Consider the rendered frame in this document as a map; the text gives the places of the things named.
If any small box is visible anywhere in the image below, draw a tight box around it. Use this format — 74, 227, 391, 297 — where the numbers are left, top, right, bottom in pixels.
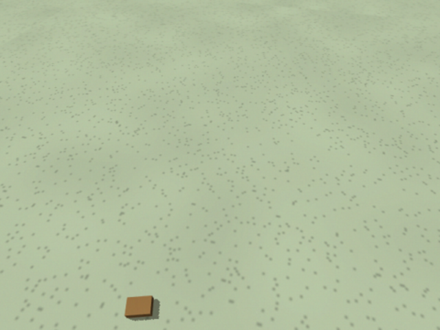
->
124, 296, 154, 318

